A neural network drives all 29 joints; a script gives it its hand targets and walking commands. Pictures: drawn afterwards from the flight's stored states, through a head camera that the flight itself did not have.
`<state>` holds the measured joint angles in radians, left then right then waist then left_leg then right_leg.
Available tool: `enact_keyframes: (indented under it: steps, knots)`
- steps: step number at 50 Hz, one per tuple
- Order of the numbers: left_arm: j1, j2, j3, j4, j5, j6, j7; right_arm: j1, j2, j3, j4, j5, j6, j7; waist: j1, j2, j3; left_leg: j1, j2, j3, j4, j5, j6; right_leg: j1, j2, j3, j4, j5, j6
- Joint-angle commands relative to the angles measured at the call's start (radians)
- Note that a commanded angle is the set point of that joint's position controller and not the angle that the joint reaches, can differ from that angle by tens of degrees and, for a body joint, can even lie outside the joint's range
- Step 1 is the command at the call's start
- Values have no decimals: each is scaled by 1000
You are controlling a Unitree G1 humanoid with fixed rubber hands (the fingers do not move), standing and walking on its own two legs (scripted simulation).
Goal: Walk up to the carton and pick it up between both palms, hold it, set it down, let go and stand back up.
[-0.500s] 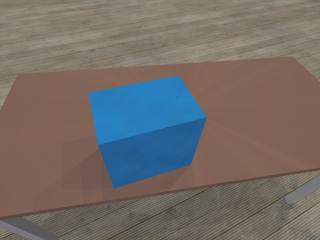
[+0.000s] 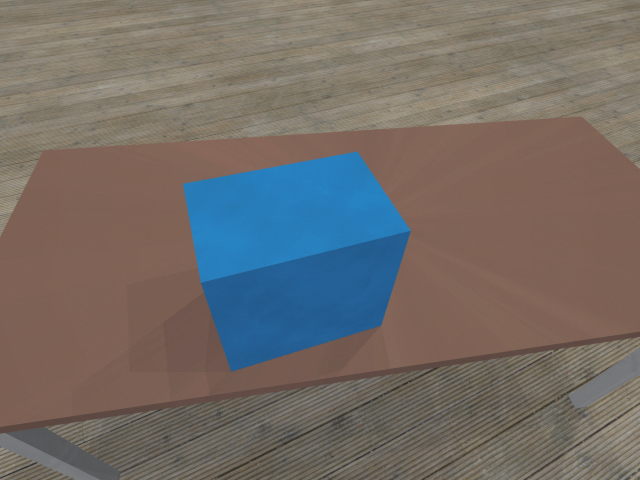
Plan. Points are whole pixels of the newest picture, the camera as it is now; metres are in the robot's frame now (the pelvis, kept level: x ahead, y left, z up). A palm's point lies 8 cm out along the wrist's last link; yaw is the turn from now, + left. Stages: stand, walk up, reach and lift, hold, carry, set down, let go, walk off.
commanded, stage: stand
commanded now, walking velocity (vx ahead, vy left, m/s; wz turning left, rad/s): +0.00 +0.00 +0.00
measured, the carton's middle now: (293, 262) +0.44 +0.04 -0.01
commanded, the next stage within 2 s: none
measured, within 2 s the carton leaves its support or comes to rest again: neither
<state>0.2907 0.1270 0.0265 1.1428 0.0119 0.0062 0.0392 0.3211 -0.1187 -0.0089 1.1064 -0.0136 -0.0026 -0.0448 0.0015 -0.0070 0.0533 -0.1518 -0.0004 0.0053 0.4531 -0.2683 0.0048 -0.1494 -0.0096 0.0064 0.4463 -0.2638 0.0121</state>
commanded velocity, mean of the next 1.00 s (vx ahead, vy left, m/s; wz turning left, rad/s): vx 0.00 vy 0.00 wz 0.00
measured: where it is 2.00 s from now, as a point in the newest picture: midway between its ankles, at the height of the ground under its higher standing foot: outside the picture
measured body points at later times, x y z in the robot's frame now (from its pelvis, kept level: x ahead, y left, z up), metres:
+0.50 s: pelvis +0.00 +0.00 +0.00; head +0.01 +0.00 +0.45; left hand -0.02 +0.20 -0.16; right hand -0.03 -0.21 -0.16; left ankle -0.01 +0.12 -0.74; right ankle -0.01 -0.13 -0.74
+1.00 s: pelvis +0.01 -0.01 +0.00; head +0.01 -0.01 +0.45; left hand -0.03 +0.20 -0.16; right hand -0.02 -0.21 -0.16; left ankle -0.01 +0.12 -0.74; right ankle -0.01 -0.13 -0.74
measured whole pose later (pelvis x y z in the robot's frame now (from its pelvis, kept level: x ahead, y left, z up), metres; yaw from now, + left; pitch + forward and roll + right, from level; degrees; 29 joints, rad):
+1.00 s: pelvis +0.01 -0.01 +0.00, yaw +0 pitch -1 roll +0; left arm 0.31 0.10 0.02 1.19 0.01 -0.01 0.05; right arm 0.34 -0.10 0.00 1.15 -0.01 -0.01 -0.05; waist 0.00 0.00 0.03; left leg -0.15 0.01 0.00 0.45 -0.28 -0.01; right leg -0.15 0.00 0.00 0.45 -0.28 0.00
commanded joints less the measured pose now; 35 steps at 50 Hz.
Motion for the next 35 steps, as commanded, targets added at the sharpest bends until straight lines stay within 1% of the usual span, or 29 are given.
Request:
enact_keyframes:
  steps: [1,3,4,5,6,8,9,10,11,12,13,14,15,16,17,18,19,21,22,23,24,27,28,29,30,31,32,34,35]
  knots:
    - [73,63,2,1,2,2,7,59,-53,-8,-10,4,-3,-3,2,-26,66,-52,69,-79,-112,62,31,-79,-60,65,-91,74,-38]
    - [73,62,3,4,1,2,10,64,-68,-8,0,-1,3,0,4,11,86,-71,62,-61,-113,30,23,-81,-56,64,-98,40,-26]
    - [70,83,5,6,6,-1,11,100,-46,-6,8,1,2,-1,-14,-25,66,-45,56,-65,-103,66,23,-81,-63,77,-98,22,-36]
    - [88,60,5,3,0,-7,4,90,-89,-13,19,-2,2,-5,4,36,62,-40,59,-57,-98,97,23,-78,-64,87,-105,38,-42]
    - [85,72,4,3,2,-9,3,95,-60,-4,21,-3,3,-6,0,34,55,-45,71,-79,-113,43,26,-78,-58,66,-91,66,-37]
    - [92,45,-3,18,1,-8,2,83,-50,-6,7,2,-7,3,-8,40,14,-34,80,-83,-111,40,23,-64,-47,56,-75,102,-33]
    - [89,41,-7,24,3,-11,6,76,-66,-11,8,2,-7,0,-1,51,40,-28,73,-71,-101,88,24,-65,-68,69,-90,123,-32]
    - [55,51,-5,9,3,-9,7,80,-60,-10,15,0,-5,5,-20,32,42,-57,69,-65,-103,100,14,-55,-62,65,-72,148,-29]
    - [79,38,-5,16,-3,-9,2,77,-66,-11,15,-3,-4,-1,5,32,18,-57,69,-65,-109,81,19,-38,-60,65,-76,115,-30]
    - [58,73,1,18,0,-12,4,78,-77,-14,8,1,-4,-3,-13,-28,51,-55,70,-74,-97,102,21,-69,-62,68,-84,94,-37]
    - [81,66,4,12,4,-10,4,96,-60,-9,29,-5,-3,-3,5,22,46,-65,71,-67,-93,97,17,-62,-66,64,-86,98,-37]
    - [86,48,1,20,7,-10,7,90,-71,-8,33,-4,-2,-5,-2,38,19,-55,67,-62,-100,75,21,-38,-64,68,-83,119,-31]
    - [86,67,7,17,3,-8,5,80,-41,-1,25,-5,-4,-7,2,24,26,-57,74,-75,-105,69,26,-57,-57,52,-80,97,-33]
    - [79,71,7,21,4,-12,7,75,-54,-5,7,4,-6,-3,-11,-38,0,-56,76,-76,-106,102,26,-40,-55,55,-79,116,-32]
    - [75,66,8,18,4,-15,7,59,-30,3,8,-5,-9,-3,6,-9,-7,-69,74,-69,-104,103,27,-13,-57,54,-67,148,-34]
    - [92,52,-1,25,3,-14,11,93,-68,-8,21,1,-13,-4,-7,16,6,-52,72,-62,-102,127,23,-15,-68,66,-64,185,-32]
    - [106,33,-2,32,1,-15,9,101,-78,-8,33,2,-15,-3,-2,-13,-31,-35,74,-59,-97,147,21,-4,-66,57,-64,179,-35]
    - [98,20,-1,25,-8,-18,7,81,-59,-3,24,0,-22,-9,6,3,-25,-22,78,-63,-79,209,27,-23,-69,66,-61,210,-40]
    - [91,58,8,20,-1,-18,11,93,-66,-7,35,-3,-23,-5,3,-17,-5,-45,81,-70,-83,209,28,-1,-72,54,-61,219,-33]
    - [105,20,-6,23,-5,-14,12,106,-86,-14,41,-1,-16,-7,1,45,16,-42,78,-62,-91,193,20,-26,-71,69,-64,225,-35]
    - [86,28,0,31,0,-14,14,89,-60,-9,40,-1,-19,-5,-2,4,32,-58,72,-69,-83,191,24,-18,-74,70,-59,222,-43]
    - [85,49,-1,21,3,-7,7,111,-40,-2,41,-2,-11,-2,-2,9,70,-76,72,-66,-93,141,16,-58,-59,62,-70,158,-37]
    - [84,24,-5,21,5,-9,6,123,-54,-5,47,-1,-4,-6,-10,-21,69,-64,59,-57,-87,103,15,-74,-56,54,-85,103,-36]
    - [77,28,-5,32,2,-4,7,129,-58,-6,43,-3,-11,-5,-12,-13,78,-72,76,-67,-88,149,14,-60,-59,50,-78,146,-34]
    - [104,20,-6,35,-1,-7,11,104,-55,-4,35,-3,-14,-4,4,-32,54,-63,80,-68,-88,162,18,-48,-65,53,-82,154,-37]
    - [119,54,1,39,-1,-12,10,73,-77,-6,29,-2,-11,-8,15,14,59,-67,70,-60,-103,132,16,-55,-61,65,-80,144,-34]
    - [114,31,-2,36,-4,-14,10,98,-63,-5,22,7,-13,-8,4,-18,35,-35,78,-72,-99,138,25,-61,-58,61,-76,155,-35]
    - [85,59,4,28,2,-16,7,79,-51,-1,33,4,-15,-3,5,-19,54,-44,77,-65,-93,168,21,-55,-70,64,-73,187,-42]
    - [98,54,5,29,0,-16,6,112,-46,-1,36,1,-18,-6,1,11,-1,-27,80,-58,-86,205,18,-13,-69,61,-61,205,-38]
